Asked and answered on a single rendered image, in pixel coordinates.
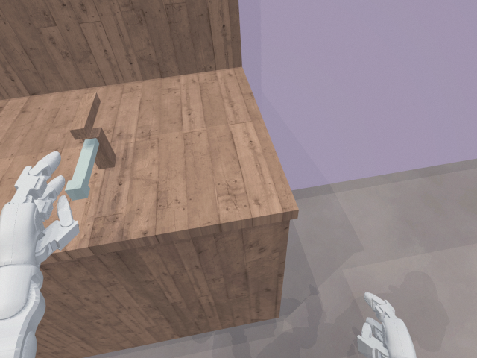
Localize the left robot forearm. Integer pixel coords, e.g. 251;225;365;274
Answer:
0;264;45;358

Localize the left robot hand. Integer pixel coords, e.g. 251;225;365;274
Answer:
0;151;80;269

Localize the tap lever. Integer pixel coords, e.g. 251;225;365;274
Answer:
65;138;99;201

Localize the counter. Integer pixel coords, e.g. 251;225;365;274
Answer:
0;0;299;358

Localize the right robot hand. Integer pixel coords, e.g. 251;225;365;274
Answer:
357;292;417;358

